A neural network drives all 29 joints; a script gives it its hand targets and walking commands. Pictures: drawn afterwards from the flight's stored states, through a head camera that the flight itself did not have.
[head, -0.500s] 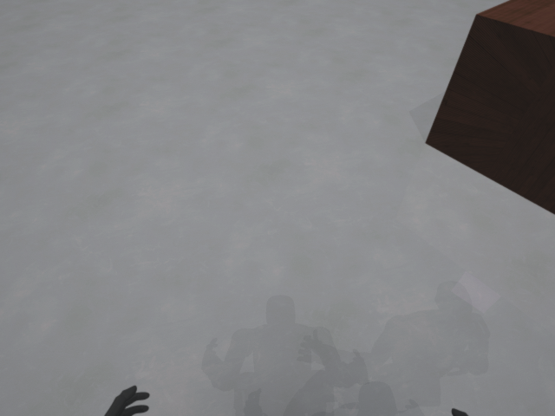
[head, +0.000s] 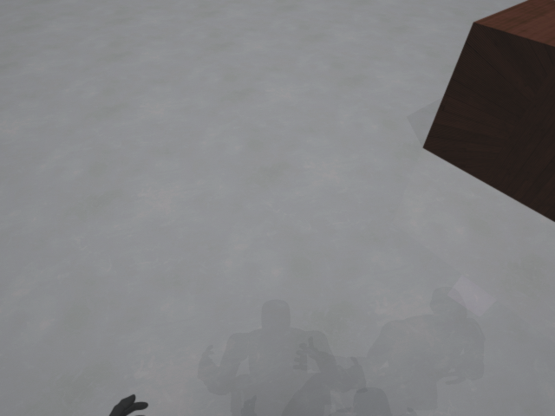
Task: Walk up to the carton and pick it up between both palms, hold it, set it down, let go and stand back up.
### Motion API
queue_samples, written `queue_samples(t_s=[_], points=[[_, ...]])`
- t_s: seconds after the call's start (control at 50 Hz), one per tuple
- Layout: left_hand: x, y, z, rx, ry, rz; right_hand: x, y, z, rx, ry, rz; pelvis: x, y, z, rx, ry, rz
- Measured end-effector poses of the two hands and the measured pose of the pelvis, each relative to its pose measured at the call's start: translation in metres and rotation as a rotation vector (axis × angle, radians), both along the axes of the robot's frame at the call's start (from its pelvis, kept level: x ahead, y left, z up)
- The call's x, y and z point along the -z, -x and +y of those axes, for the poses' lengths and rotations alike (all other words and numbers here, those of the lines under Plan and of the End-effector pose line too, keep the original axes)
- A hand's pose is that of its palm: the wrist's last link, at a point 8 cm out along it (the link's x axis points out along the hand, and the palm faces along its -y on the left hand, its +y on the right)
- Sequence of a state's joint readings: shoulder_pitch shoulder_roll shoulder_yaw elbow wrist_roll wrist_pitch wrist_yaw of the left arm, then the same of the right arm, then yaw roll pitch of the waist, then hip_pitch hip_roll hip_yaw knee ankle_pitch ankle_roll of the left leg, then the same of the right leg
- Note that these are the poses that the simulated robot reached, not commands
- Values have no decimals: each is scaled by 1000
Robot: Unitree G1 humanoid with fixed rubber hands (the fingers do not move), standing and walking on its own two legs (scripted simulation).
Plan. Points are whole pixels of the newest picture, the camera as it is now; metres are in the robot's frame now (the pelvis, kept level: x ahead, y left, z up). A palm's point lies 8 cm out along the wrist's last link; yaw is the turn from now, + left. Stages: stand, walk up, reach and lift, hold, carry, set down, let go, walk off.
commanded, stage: stand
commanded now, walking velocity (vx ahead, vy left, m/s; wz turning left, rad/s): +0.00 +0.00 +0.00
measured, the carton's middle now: out of the picture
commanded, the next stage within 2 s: walk up in 0.38 s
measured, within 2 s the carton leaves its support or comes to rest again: neither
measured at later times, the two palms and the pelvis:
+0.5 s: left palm out of the picture +0.11 +0.27 -0.11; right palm out of the picture +0.08 -0.26 -0.11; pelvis +0.00 +0.01 +0.00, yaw +0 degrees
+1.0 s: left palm (149, 390) +0.21 +0.21 -0.09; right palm out of the picture +0.07 -0.41 -0.10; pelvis +0.04 -0.07 +0.00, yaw -12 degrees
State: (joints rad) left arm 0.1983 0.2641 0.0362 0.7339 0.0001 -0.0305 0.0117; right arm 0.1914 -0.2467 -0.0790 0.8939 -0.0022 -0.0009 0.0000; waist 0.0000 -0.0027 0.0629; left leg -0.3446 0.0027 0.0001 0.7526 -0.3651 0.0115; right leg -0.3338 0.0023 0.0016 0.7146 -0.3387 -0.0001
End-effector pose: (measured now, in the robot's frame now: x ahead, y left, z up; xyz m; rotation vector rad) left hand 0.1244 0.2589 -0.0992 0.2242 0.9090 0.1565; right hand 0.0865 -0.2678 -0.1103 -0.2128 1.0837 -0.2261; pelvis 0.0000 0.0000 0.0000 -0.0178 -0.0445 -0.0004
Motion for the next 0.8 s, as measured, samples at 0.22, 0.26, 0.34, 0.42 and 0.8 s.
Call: queue_samples(t_s=[0.22,0.26,0.34,0.42,0.8], points=[[5,8,6,-8,9,39,-1,5,6,-5,5,24,-2,0,6,0,8,7],[5,9,6,-9,9,39,-2,5,7,-5,5,24,-2,1,6,0,8,6],[5,10,6,-9,9,40,-2,6,7,-6,5,24,-3,1,6,0,8,7],[6,12,7,-11,9,45,-2,7,7,-8,4,23,-3,2,6,0,8,6],[-17,-31,-3,128,-24,119,-16,27,-75,144,80,-41,-8,-14,-26,130,-32,-16]])
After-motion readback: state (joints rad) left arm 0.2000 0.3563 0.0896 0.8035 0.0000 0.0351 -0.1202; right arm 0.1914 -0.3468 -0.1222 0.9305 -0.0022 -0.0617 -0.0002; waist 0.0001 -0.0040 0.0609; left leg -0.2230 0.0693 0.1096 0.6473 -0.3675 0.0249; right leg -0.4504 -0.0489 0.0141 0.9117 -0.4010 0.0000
